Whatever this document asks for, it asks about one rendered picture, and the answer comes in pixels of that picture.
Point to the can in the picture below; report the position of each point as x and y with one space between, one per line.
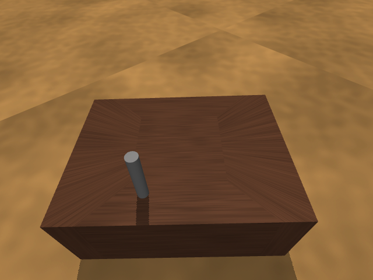
136 173

